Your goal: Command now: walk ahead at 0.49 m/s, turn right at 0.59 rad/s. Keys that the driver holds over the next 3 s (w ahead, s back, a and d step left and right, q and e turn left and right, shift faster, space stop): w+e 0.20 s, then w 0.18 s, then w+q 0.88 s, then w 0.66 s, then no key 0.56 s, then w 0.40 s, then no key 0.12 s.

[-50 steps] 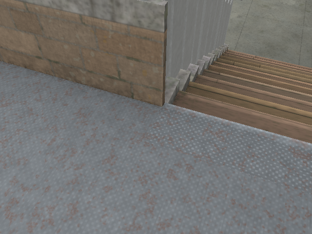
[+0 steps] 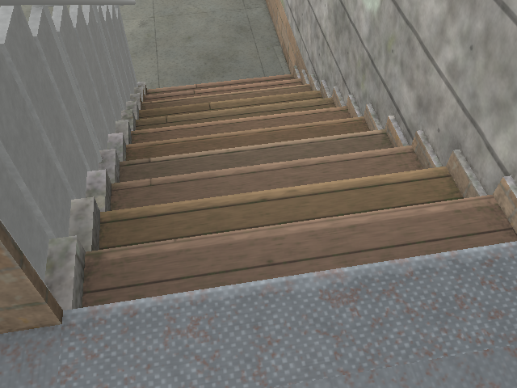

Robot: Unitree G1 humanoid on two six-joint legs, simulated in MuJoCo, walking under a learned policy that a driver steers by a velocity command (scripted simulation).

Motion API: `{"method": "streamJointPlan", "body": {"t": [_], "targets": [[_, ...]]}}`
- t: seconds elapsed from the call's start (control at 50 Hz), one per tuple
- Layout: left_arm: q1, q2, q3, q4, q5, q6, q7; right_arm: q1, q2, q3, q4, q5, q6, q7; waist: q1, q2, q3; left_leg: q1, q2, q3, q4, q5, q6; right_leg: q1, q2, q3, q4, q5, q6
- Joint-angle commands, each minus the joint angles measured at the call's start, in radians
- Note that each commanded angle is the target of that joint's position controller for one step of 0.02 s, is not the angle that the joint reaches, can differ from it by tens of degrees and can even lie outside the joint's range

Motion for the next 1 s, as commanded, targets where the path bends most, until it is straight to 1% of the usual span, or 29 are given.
{"method": "streamJointPlan", "body": {"t": [0.02,0.04,0.08,0.14,0.24,0.32,0.34,0.36,0.38,0.4,0.42,0.44,0.46,0.48,0.5,0.54,0.58,0.64,0.7,0.74,0.76,0.78,0.84,0.88,0.92,0.94,0.96,0.98,1.0], "targets": [[-0.003,-0.014,-0.016,-0.043,0.027,-0.019,-0.060,0.088,0.013,0.022,-0.012,-0.011,-0.011,-0.007,-0.016,0.102,-0.063,0.220,0.285,-0.255,-0.261,0.030,0.212,-0.223,-0.109,0.031,-0.018,0.060,-0.020],[-0.027,-0.003,-0.016,-0.045,0.013,-0.020,-0.069,0.090,-0.007,0.018,-0.003,-0.009,-0.015,-0.004,-0.011,0.097,-0.044,0.194,0.281,-0.203,-0.283,0.048,0.203,-0.222,-0.119,0.020,-0.064,0.076,-0.019],[-0.104,-0.016,-0.030,-0.065,0.013,-0.015,-0.078,0.112,-0.027,0.017,0.015,-0.026,-0.020,-0.002,-0.017,0.084,-0.020,0.195,0.287,-0.118,-0.319,0.125,0.209,-0.257,-0.137,-0.014,-0.176,0.165,-0.007],[-0.184,-0.031,-0.050,-0.088,-0.001,-0.008,-0.088,0.167,-0.051,0.017,0.055,-0.047,-0.022,0.008,-0.028,0.059,0.000,0.217,0.295,-0.012,-0.324,0.303,0.206,-0.260,-0.147,-0.039,-0.347,0.318,-0.005],[-0.263,0.012,-0.041,-0.119,-0.009,0.009,-0.079,0.217,-0.083,0.022,0.108,-0.046,-0.021,0.030,-0.028,0.085,0.035,0.267,0.298,0.081,-0.279,0.358,0.162,-0.181,-0.109,-0.058,-0.492,0.388,-0.020],[-0.333,0.032,-0.028,-0.149,0.001,0.007,-0.054,0.295,-0.122,0.002,0.154,-0.033,0.011,0.037,-0.051,0.089,0.066,0.435,0.339,0.079,-0.214,0.362,0.155,-0.154,-0.052,-0.092,-0.634,0.242,-0.044],[-0.316,0.045,-0.019,-0.149,-0.007,0.001,-0.049,0.286,-0.136,-0.002,0.157,-0.031,0.021,0.036,-0.025,0.091,0.057,0.433,0.339,0.097,-0.163,0.458,0.150,-0.069,-0.018,-0.121,-0.690,0.253,-0.060],[-0.273,0.068,-0.005,-0.142,-0.021,-0.010,-0.040,0.293,-0.146,-0.004,0.159,-0.033,0.026,0.033,0.005,0.100,0.017,0.379,0.321,0.129,-0.082,0.618,0.135,0.092,0.023,-0.145,-0.712,0.294,-0.085],[-0.141,0.129,0.024,-0.109,-0.034,-0.024,-0.026,0.290,-0.142,-0.004,0.150,-0.048,0.019,0.034,0.052,0.085,-0.082,0.269,0.259,0.177,0.096,0.673,0.087,0.341,0.040,-0.126,-0.647,0.375,-0.126],[0.094,0.161,0.031,-0.048,-0.037,-0.023,-0.014,0.430,-0.017,0.036,0.150,-0.062,0.009,0.045,0.080,-0.088,-0.358,-0.071,0.168,0.179,0.421,0.363,-0.003,0.876,-0.151,0.131,-0.585,0.539,-0.296],[0.322,0.186,0.036,0.009,-0.022,-0.008,0.003,0.404,0.002,0.054,0.137,-0.060,0.003,0.087,0.166,-0.157,-0.499,-0.260,0.038,0.071,0.643,-0.432,-0.026,1.074,-0.377,0.554,-0.803,0.458,-0.414],[0.377,0.192,0.053,0.066,0.012,-0.018,0.014,0.155,-0.049,0.023,0.084,-0.012,0.004,0.106,0.232,-0.065,-0.218,-0.454,0.052,-0.093,0.811,-0.424,0.023,0.917,-0.332,0.516,-0.909,0.300,-0.287],[0.194,0.249,0.070,0.058,-0.038,0.009,0.024,0.145,-0.097,-0.010,0.059,0.089,0.026,0.056,0.099,-0.092,-0.059,-0.462,0.088,-0.044,0.897,-0.371,0.005,0.684,-0.345,0.336,-0.874,0.612,-0.220],[0.167,0.115,0.042,0.054,-0.020,-0.010,0.026,0.150,-0.104,-0.002,0.084,-0.034,0.010,0.066,0.123,-0.055,-0.085,-0.348,0.172,-0.128,0.874,-0.344,0.038,0.519,-0.312,0.251,-0.949,0.327,-0.224],[0.095,0.044,0.016,0.045,-0.028,-0.021,0.030,0.125,-0.032,0.008,0.073,-0.054,0.010,0.065,0.071,-0.073,-0.015,-0.325,0.186,-0.130,0.850,-0.285,0.051,0.376,-0.285,0.192,-0.992,0.263,-0.210],[0.017,-0.032,-0.009,0.023,-0.010,-0.021,0.029,0.168,0.051,0.023,0.082,-0.045,0.025,0.067,-0.006,-0.035,-0.003,-0.250,0.182,-0.136,0.801,-0.197,0.061,0.247,-0.273,0.115,-1.090,0.226,-0.200],[0.030,-0.018,-0.009,0.031,0.004,-0.037,0.030,0.181,0.045,0.021,0.091,-0.025,0.030,0.090,-0.014,-0.018,0.023,-0.304,0.172,-0.135,0.763,-0.063,0.066,0.239,-0.272,0.035,-1.141,0.266,-0.201],[0.091,-0.013,-0.024,0.070,0.040,-0.049,0.029,0.079,0.023,0.019,0.061,-0.018,0.038,0.112,0.003,-0.009,0.018,-0.406,0.186,-0.136,0.576,0.159,0.048,0.313,-0.262,-0.096,-1.138,0.429,-0.191],[0.156,0.000,-0.038,0.112,0.027,-0.050,0.016,-0.027,0.017,0.020,0.025,-0.024,0.055,0.116,0.024,-0.019,0.021,-0.366,0.162,-0.087,0.398,0.273,0.026,0.315,-0.247,-0.186,-1.130,0.547,-0.181],[0.178,0.034,-0.037,0.134,0.030,-0.050,0.002,-0.052,0.000,0.012,0.011,-0.024,0.063,0.115,0.022,-0.029,0.035,-0.355,0.137,-0.085,0.337,0.291,0.018,0.350,-0.261,-0.206,-1.117,0.607,-0.177],[0.183,0.043,-0.038,0.141,0.043,-0.044,-0.007,-0.070,0.004,0.012,0.005,-0.025,0.070,0.114,0.023,-0.034,0.031,-0.317,0.123,-0.066,0.365,0.263,0.018,0.344,-0.255,-0.230,-1.103,0.610,-0.168],[0.179,0.048,-0.037,0.147,0.046,-0.043,-0.010,-0.080,-0.004,0.008,-0.001,-0.023,0.074,0.112,0.018,-0.027,0.041,-0.324,0.122,-0.074,0.348,0.237,0.024,0.371,-0.263,-0.239,-1.091,0.609,-0.157],[0.197,0.058,-0.028,0.170,0.025,-0.036,0.000,-0.133,-0.016,-0.004,-0.019,-0.021,0.069,0.098,0.019,-0.025,0.061,-0.357,0.101,-0.065,0.281,0.077,0.043,0.527,-0.302,-0.245,-1.039,0.674,-0.135],[0.200,0.091,-0.009,0.167,0.022,-0.025,0.017,-0.131,-0.032,-0.018,-0.024,-0.017,0.056,0.093,0.011,-0.037,0.053,-0.316,0.067,-0.028,0.249,-0.064,0.059,0.603,-0.319,-0.276,-0.958,0.811,-0.120],[0.191,0.112,-0.001,0.154,0.026,-0.021,0.026,-0.013,-0.074,-0.042,0.010,0.014,0.027,0.077,-0.043,-0.038,-0.012,-0.020,-0.039,0.054,0.169,0.046,0.098,0.499,-0.254,-0.347,-0.750,1.002,-0.083],[0.226,0.078,-0.012,0.158,0.055,-0.029,0.018,0.162,-0.133,-0.072,0.053,0.010,0.011,0.052,-0.081,0.024,-0.123,0.302,-0.029,-0.029,0.254,0.218,0.170,0.278,-0.206,-0.352,-0.509,0.857,-0.022],[0.289,-0.052,-0.061,0.100,0.077,-0.047,0.000,0.407,-0.208,-0.088,0.089,0.008,0.009,0.030,-0.122,0.244,-0.389,0.821,0.205,-0.479,0.184,0.234,0.415,-0.125,-0.070,-0.287,-0.177,0.223,0.096],[0.124,0.004,-0.047,0.076,0.022,-0.049,-0.043,0.598,-0.189,-0.084,0.184,-0.025,0.014,0.038,-0.225,0.151,-0.347,0.868,0.296,-0.742,-0.023,0.132,0.409,-0.337,0.051,-0.136,0.084,-0.268,0.077],[-0.030,0.020,-0.037,0.018,-0.010,-0.048,-0.046,0.545,-0.204,-0.106,0.196,-0.031,-0.004,0.039,-0.231,0.087,-0.141,0.717,0.287,-0.662,-0.069,-0.029,0.312,-0.467,-0.006,-0.005,0.116,-0.225,0.029]]}}
Next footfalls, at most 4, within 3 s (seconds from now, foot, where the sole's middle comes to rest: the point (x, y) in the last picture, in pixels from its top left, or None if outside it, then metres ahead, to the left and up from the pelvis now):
0.38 right None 0.34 -0.21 -0.78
0.92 left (261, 321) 0.65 0.02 -0.78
1.48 right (310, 257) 0.95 -0.15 -0.95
2.08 left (228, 225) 1.21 0.14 -1.12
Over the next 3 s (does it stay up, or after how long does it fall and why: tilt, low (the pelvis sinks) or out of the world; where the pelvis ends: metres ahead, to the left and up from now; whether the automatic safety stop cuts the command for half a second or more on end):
stays up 1.35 0.09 -0.41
